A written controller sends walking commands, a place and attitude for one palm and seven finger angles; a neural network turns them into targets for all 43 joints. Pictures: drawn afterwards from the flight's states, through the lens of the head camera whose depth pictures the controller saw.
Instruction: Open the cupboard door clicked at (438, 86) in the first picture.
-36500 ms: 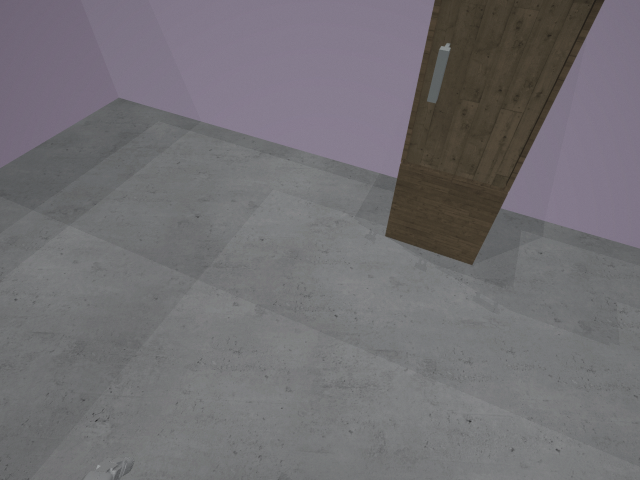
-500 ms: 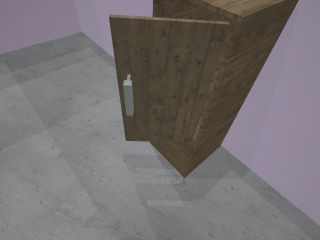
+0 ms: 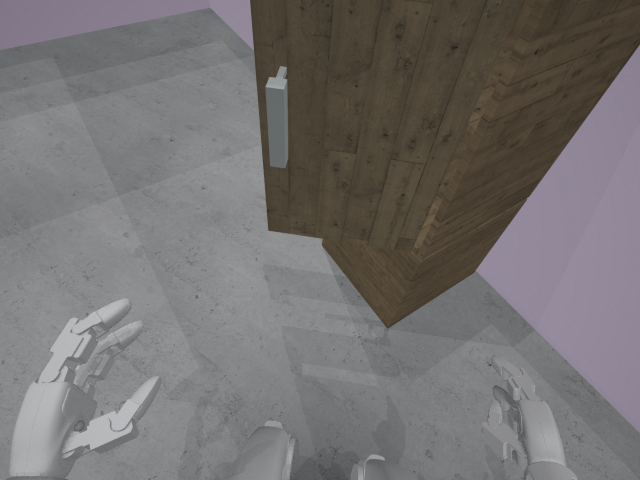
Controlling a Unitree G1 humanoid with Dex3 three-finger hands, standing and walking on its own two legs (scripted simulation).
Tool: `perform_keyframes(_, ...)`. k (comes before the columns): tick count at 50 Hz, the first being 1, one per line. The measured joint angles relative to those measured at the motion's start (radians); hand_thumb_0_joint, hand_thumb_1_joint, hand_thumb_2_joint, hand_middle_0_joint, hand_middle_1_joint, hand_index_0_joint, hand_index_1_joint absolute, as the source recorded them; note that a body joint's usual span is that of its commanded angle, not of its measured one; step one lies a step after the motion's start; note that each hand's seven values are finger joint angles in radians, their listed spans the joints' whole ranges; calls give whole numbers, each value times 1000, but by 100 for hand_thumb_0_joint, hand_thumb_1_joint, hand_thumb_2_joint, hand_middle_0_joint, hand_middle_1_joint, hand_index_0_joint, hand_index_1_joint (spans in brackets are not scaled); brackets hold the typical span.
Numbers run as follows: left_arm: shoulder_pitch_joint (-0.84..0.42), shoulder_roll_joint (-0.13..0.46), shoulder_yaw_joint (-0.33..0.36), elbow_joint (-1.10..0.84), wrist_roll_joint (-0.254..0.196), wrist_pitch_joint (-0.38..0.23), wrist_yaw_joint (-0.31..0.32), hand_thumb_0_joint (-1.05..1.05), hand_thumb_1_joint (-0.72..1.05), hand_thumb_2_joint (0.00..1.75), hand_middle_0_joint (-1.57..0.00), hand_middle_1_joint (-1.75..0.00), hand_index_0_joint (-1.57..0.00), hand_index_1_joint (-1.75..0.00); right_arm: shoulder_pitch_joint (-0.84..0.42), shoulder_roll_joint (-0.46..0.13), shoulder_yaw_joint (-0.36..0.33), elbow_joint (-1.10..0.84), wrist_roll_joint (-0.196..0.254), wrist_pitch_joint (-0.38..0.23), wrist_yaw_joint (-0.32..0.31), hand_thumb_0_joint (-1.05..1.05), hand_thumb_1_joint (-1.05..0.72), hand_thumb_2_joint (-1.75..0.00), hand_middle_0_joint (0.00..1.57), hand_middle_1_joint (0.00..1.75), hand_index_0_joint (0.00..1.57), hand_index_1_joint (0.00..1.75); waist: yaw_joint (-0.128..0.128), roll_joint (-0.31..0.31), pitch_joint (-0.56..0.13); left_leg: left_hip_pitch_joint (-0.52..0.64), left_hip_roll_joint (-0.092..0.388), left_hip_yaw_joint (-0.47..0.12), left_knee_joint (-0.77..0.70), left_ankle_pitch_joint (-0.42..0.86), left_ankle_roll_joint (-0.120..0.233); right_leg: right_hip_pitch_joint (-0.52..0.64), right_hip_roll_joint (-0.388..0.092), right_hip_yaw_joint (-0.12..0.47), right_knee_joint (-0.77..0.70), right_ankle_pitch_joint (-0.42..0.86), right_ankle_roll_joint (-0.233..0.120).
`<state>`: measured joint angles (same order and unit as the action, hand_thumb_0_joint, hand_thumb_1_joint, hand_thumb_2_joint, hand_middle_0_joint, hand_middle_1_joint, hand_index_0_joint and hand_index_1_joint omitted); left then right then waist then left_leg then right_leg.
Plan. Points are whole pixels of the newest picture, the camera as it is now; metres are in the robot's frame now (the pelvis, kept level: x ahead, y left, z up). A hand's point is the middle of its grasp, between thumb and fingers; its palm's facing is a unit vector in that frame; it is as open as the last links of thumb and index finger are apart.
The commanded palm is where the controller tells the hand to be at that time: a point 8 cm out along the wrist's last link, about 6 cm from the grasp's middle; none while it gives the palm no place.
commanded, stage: raise the hand with hooked fingers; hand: left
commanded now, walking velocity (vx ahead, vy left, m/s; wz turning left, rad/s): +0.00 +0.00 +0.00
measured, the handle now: (280, 118) +0.61 +0.14 +0.09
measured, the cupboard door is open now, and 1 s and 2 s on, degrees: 49 49 49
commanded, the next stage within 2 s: move the hooked fingers beside the handle in 1.54 s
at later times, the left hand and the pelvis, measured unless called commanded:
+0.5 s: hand (126, 332) +0.25 +0.25 +0.05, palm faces -0.04 -1.00 -0.03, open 12.4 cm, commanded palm +0.23 +0.32 +0.08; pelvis +0.01 +0.03 +0.02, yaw -2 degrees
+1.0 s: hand (65, 268) +0.29 +0.32 +0.10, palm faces +0.01 -1.00 -0.06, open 14.0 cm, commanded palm +0.27 +0.37 +0.10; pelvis +0.01 +0.06 +0.04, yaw -1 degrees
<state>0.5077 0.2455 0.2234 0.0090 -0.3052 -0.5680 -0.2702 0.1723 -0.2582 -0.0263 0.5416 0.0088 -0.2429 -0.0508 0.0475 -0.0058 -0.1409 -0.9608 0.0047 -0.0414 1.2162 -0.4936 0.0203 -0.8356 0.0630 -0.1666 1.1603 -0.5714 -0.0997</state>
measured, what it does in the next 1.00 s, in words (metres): shifts its weight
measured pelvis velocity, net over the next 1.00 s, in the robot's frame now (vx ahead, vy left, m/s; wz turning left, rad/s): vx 0.01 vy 0.06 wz -0.02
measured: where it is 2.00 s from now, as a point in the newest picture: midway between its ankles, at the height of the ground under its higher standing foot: outside the picture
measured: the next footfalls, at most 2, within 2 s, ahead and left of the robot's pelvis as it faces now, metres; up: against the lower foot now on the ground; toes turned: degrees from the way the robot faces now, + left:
none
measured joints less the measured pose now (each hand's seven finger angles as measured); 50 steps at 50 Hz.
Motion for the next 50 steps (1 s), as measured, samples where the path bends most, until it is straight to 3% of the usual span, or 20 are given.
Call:
perform_keyframes(2,-56,15,10,-13,-13,-27,-29,2,40,68,-24,-62,-23,-62,-10,8,20,26,1,-1,-3,1,-90,-90,20,29,20,30,-2,22,-1,-21,1,-12,15,-4,-2,-14,3,-12,5,-3,0)
perform_keyframes(4,-128,36,17,16,-22,-2,-82,1,35,66,-24,-65,-23,-65,-17,22,40,45,9,7,-3,1,-90,-90,20,29,20,30,-8,38,-2,-37,3,-11,19,-5,-3,-31,4,-11,9,-2,3)
perform_keyframes(8,-224,70,30,116,-48,191,-179,1,26,62,-25,-71,-24,-71,3,49,64,47,30,47,-6,1,-90,-90,20,29,21,30,-32,50,4,-14,5,17,-25,8,-1,-25,2,19,-19,12,16)
perform_keyframes(11,-205,61,59,129,-64,281,-170,1,19,59,-25,-76,-25,-76,46,57,62,38,30,64,-5,1,-90,-90,20,30,21,30,-50,46,1,35,5,44,-86,22,9,11,2,50,-68,32,29)
perform_keyframes(13,-171,45,81,108,-70,265,-132,1,14,57,-26,-79,-25,-79,76,54,49,37,25,62,-4,1,-90,-90,20,30,21,30,-52,41,-3,66,5,58,-120,29,15,36,3,65,-99,43,31)
perform_keyframes(16,-144,31,101,84,-64,181,-79,1,8,54,-26,-83,-26,-83,105,34,30,41,16,54,0,1,-90,-90,20,30,21,30,-52,37,-7,81,0,64,-138,33,24,51,-2,71,-118,49,34)
perform_keyframes(20,-186,40,97,127,-54,103,-88,1,-2,50,-27,-89,-26,-89,103,-9,19,49,15,48,3,1,-90,-90,20,30,21,30,-49,37,-2,42,-8,56,-104,27,37,22,-10,61,-91,40,41)
perform_keyframes(26,-238,64,55,151,-42,159,-138,0,-16,44,-28,-98,-27,-98,75,-24,22,36,26,41,-8,1,-90,-90,20,29,21,30,-55,30,18,42,-11,57,-100,31,52,28,-13,61,-100,51,54)
perform_keyframes(34,-291,105,105,145,-54,167,-85,0,-35,36,-29,-110,-29,-110,74,1,54,-5,22,50,0,1,-90,-90,20,29,21,30,-57,29,6,111,-20,57,-163,57,62,103,-19,64,-176,85,71)
perform_keyframes(41,-401,136,112,295,-44,263,-156,0,-46,32,-30,-117,-29,-117,77,-7,80,-19,30,68,-4,1,-90,-90,20,30,21,30,-47,39,16,128,-30,56,-188,75,73,124,-28,63,-204,103,82)
perform_keyframes(50,-485,168,159,327,-44,211,-174,-1,-49,30,-30,-119,-30,-119,100,-13,81,7,22,68,-7,1,-90,-90,20,30,21,30,-54,22,41,161,-32,62,-216,87,72,154,-30,71,-230,117,85)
